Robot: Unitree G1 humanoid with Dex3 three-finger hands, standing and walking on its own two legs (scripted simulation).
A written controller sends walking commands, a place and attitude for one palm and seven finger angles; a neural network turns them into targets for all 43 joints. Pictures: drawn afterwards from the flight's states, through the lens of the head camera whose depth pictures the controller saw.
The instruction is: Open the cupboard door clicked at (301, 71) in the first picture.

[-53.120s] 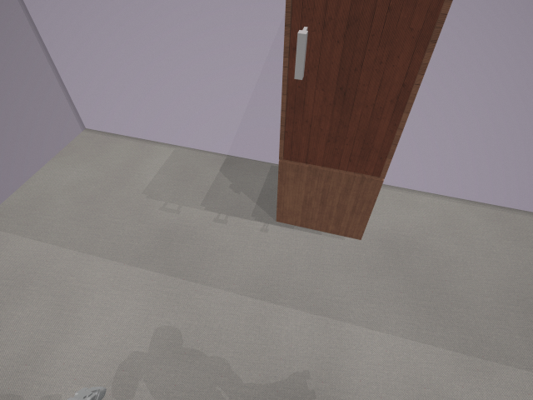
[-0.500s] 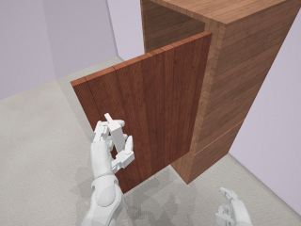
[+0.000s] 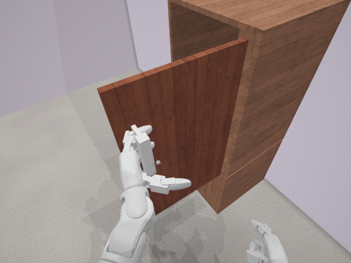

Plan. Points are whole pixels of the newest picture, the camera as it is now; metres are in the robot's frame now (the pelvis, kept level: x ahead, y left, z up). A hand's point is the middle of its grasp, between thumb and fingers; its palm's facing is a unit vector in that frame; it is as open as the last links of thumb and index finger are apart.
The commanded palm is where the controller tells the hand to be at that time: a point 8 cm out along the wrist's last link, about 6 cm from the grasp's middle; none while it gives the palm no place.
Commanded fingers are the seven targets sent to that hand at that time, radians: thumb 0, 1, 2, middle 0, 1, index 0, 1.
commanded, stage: open thumb and fingers to let go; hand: left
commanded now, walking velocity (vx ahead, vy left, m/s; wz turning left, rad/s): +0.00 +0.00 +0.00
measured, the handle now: (142, 150) +0.34 +0.11 +0.09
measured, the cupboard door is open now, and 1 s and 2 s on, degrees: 88 91 91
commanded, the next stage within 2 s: slide the hand sideways off the handle in 0.14 s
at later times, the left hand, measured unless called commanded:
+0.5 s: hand (148, 173) +0.27 +0.09 +0.10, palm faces -0.13 -0.99 -0.05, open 16.0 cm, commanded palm +0.25 +0.11 +0.09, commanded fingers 0.00 -0.50 0.30 -0.15 -0.30 -0.15 -0.30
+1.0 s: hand (142, 188) +0.24 +0.09 +0.09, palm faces -0.10 -0.99 -0.04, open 16.0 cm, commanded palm +0.20 +0.16 +0.09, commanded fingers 0.00 -0.50 0.30 -0.15 -0.30 -0.15 -0.30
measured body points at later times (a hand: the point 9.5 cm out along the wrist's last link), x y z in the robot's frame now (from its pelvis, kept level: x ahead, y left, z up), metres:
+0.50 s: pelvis +0.00 +0.01 -0.01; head -0.01 -0.02 +0.44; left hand +0.28 +0.14 +0.10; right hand +0.19 -0.19 -0.09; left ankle -0.04 +0.12 -0.73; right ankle +0.10 -0.12 -0.73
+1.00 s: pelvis +0.03 +0.00 -0.01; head +0.04 -0.02 +0.44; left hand +0.24 +0.15 +0.10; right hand +0.22 -0.22 -0.08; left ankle -0.04 +0.12 -0.73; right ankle +0.10 -0.12 -0.73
